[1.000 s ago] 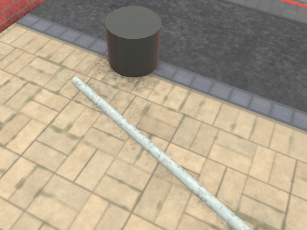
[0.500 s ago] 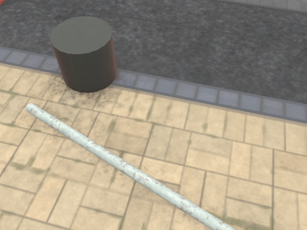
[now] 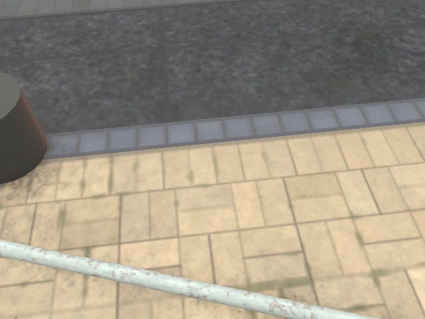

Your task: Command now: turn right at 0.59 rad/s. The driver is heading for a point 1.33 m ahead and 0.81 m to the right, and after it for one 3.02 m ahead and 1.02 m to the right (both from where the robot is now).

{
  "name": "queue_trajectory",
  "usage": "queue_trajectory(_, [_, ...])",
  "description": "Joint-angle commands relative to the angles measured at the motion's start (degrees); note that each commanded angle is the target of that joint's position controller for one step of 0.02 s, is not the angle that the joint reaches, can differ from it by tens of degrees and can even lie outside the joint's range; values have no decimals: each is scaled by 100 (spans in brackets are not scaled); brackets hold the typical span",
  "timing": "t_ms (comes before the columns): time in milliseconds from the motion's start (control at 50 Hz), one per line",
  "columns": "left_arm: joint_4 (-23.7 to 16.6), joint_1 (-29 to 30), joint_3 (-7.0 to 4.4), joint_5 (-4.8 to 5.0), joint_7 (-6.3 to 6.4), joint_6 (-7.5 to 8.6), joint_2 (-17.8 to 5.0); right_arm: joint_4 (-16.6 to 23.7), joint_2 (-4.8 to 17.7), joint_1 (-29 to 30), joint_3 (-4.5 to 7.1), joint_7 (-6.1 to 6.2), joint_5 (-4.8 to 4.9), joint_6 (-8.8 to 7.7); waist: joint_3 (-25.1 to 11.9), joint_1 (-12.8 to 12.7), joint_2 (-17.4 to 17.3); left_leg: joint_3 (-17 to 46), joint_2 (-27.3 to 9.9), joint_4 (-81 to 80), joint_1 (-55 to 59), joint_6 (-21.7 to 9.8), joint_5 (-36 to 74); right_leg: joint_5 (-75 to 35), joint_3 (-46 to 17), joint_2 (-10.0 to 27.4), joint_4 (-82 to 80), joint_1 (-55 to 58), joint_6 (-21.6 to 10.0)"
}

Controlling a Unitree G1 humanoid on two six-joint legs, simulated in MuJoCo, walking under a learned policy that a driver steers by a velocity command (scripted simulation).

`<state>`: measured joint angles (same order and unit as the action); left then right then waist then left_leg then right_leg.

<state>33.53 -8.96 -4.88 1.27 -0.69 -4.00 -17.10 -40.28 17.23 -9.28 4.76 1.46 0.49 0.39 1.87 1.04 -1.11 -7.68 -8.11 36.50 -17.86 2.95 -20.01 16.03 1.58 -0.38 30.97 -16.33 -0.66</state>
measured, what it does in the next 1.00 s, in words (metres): steps on the spot, turning right: left foot, then right foot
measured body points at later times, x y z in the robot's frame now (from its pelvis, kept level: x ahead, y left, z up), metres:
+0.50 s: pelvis +0.00 +0.01 +0.00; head +0.03 +0.02 +0.45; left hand +0.24 +0.23 -0.09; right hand +0.08 -0.31 -0.08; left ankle +0.04 +0.12 -0.73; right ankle -0.02 -0.11 -0.71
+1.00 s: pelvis +0.01 -0.06 +0.01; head +0.00 -0.10 +0.46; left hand +0.25 +0.11 -0.08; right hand -0.04 -0.38 -0.10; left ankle +0.06 +0.08 -0.66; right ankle -0.08 -0.12 -0.73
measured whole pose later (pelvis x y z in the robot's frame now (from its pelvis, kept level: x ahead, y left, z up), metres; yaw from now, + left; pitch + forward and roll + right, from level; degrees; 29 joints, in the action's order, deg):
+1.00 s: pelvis +0.01 -0.06 +0.01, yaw -36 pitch +2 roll +1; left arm 37.1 -19.3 -3.3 1.0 -1.4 1.8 -16.2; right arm -40.4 19.3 -12.0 4.7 -1.2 1.1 -3.5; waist -0.3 -0.1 -2.9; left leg -0.2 -3.5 60.4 -26.6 -0.3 -23.4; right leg 19.3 -0.7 -1.6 29.1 -11.9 -3.8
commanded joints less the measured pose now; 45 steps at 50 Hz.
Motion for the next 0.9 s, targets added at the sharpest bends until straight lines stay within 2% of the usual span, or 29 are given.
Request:
queue_trajectory(20, [-385, -682, -393, -247, 61, 210, -1538, 609, 431, 255, 84, -1, -229, -122, -1119, -358, 1751, 661, 670, 2951, -2261, 217, -2095, -4736, -3105, 2427, -839, 1772, -2063])
queue_trajectory(40, [-331, -632, -337, -301, 17, 326, -1306, 633, 692, 541, 155, 30, -92, -109, -1061, -512, 1132, 1040, 572, 3385, -2299, 172, -1759, -3996, -2709, 2106, -987, 1587, -2032])
queue_trajectory(60, [-257, -360, -279, -223, 42, 386, -1140, 601, 732, 562, 180, 63, -31, -89, -775, -328, 968, 1118, 506, 3325, -2343, 93, -1248, -3478, -2269, 1727, -1001, 1391, -1671])
queue_trajectory(80, [-261, -116, -230, -108, 87, 374, -980, 493, 711, 470, 195, 121, -78, -67, -699, -216, 734, 1170, 460, 3128, -2329, 86, -839, -3095, -2047, 1452, -989, 1281, -1385])
queue_trajectory(100, [-273, 59, -180, -31, 122, 340, -903, 469, 751, 367, 214, 145, -114, -44, -657, -112, 807, 1169, 498, 3048, -2145, 114, -556, -3128, -1922, 1323, -1011, 1068, -1293])
queue_trajectory(160, [-268, 85, -147, -93, 204, 292, -892, 387, 580, 164, 170, 83, -74, -61, -841, -22, 842, 1108, 713, 2764, -1757, 178, -48, -2967, -1842, 1114, -1046, 924, -1289])
queue_trajectory(240, [-223, -13, -179, -66, 261, 258, -1001, 448, 420, 425, 81, 43, -62, -80, -770, -159, 901, 1195, 831, 1531, -1472, 205, 93, -2105, -2160, 1026, -1010, 874, -1260])
queue_trajectory(300, [-238, 9, -194, -83, 227, 223, -1072, 476, 462, 487, 80, -19, -28, -113, -689, -219, 992, 1237, 949, 900, -1030, 155, -55, -1644, -2532, 998, -996, 603, -1277])
queue_trajectory(360, [-252, 60, -193, -64, 175, 195, -1079, 501, 516, 448, 105, -82, 12, -173, -684, -240, 1066, 1263, 1055, 332, -658, 69, -190, -1762, -2961, 959, -887, 584, -1246])
queue_trajectory(380, [-255, 87, -190, -43, 166, 187, -1073, 502, 520, 395, 112, -102, 20, -197, -702, -217, 1080, 1268, 1078, 58, -519, 27, -158, -1870, -3097, 932, -826, 631, -1215])
queue_trajectory(420, [-293, 259, -180, 25, 187, 160, -1036, 405, 514, 87, 138, -139, 15, -246, -735, 11, 1041, 1196, 1084, -1078, 104, -100, 538, -1877, -3162, 711, -579, 554, -996])
queue_trajectory(440, [-311, 235, -152, 45, 215, 151, -934, 344, 631, -80, 183, -133, -23, -256, -795, 58, 894, 1299, 800, -1535, 693, -222, 1213, -1392, -3040, 498, -359, 241, -753])
queue_trajectory(460, [-320, -19, -79, -12, 214, 161, -660, 394, 1002, -180, 256, -100, -128, -225, -986, -92, -44, 2180, -285, -1642, 1391, -639, 1987, 65, -2436, 36, 592, -426, -407])
queue_trajectory(480, [-451, -123, -108, 45, 212, 214, -705, 342, 1336, -102, 313, -114, -290, -174, -664, -286, -1591, 3509, -1317, -1881, 1340, -1642, 3104, 1987, -1230, -889, 1637, -1577, -51])
queue_trajectory(500, [-316, -250, -265, -65, 217, 259, -1190, 492, 1010, 89, 236, -102, -285, -206, -644, -219, -1120, 3617, -1678, -1904, 1073, -2048, 3176, 2126, -1186, -466, 3041, -1693, 223])
queue_trajectory(520, [-185, -316, -347, -11, 201, 232, -1322, 566, 720, 352, 141, -62, -236, -209, -551, -311, -744, 3027, -1335, -1833, 902, -1846, 2933, 1724, -1143, -346, 3538, -1676, 307])
queue_trajectory(540, [-42, -433, -344, 2, 222, 153, -1182, 606, 602, 572, 104, -38, -168, -193, -425, -389, -564, 2484, -923, -1777, 839, -1560, 2564, 1383, -1060, -292, 3776, -1696, 416])
queue_trajectory(560, [-10, -462, -325, -17, 232, 87, -1066, 611, 543, 629, 79, -12, -88, -183, -345, -336, -569, 2201, -771, -1736, 907, -1457, 2513, 1059, -1017, -272, 4038, -1857, 509])
queue_trajectory(600, [-82, -353, -247, 33, 199, 44, -796, 575, 561, 493, 54, 41, -110, -128, -279, -223, -664, 1661, -533, -1787, 927, -1450, 2641, 762, -710, -225, 3962, -1870, 630])
queue_trajectory(640, [-245, -33, -185, 53, 188, 61, -660, 512, 634, 231, 80, 82, -147, -69, -340, 2, -823, 1519, -587, -1788, 1371, -1538, 2654, 668, -533, -86, 3376, -2016, 706])
queue_trajectory(680, [-369, 155, -130, 29, 143, 80, -602, 434, 807, -82, 151, 93, -112, -33, -513, 220, -873, 1592, -748, -2028, 1668, -1569, 1261, 640, -385, 119, 2760, -1989, 683])
queue_trajectory(720, [-467, 255, -78, -6, 71, 116, -552, 406, 991, -142, 210, 60, -48, -57, -460, 298, -1000, 1627, -868, -2295, 1525, -1539, 160, 729, -201, 247, 2205, -1721, 565])
queue_trajectory(800, [-419, 85, -67, 2, -40, 212, -573, 373, 1150, -54, 263, -82, 80, -170, -228, 176, -932, 1303, -938, -2457, 898, -1390, -428, 800, 192, 229, 1073, -751, 149])
queue_trajectory(840, [-251, -287, -78, 19, -83, 258, -527, 322, 1149, 53, 254, -149, 176, -205, -203, -93, -809, 1049, -893, -2212, 613, -1262, -564, 329, 379, 141, 210, -35, -85])
queue_trajectory(860, [-36, -715, -91, 22, -91, 277, -495, 301, 1046, 118, 226, -165, 195, -208, -246, -303, -666, 807, -775, -1830, 296, -1145, -627, 51, 557, -21, -253, 599, -186])
queue_trajectory(880, [225, -1305, -175, 45, -57, 294, -635, 266, 763, 33, 142, -180, 152, -224, -404, -502, -292, 452, -524, -1050, -228, -934, -636, 183, 507, -183, -445, 1502, -325])
queue_trajectory(900, [373, -2078, -328, 74, 6, 331, -1074, 418, 339, 259, -3, -216, -10, -257, -512, -821, 960, -172, -15, 1155, -1429, -458, -811, 554, -1119, 788, -987, 2491, -739])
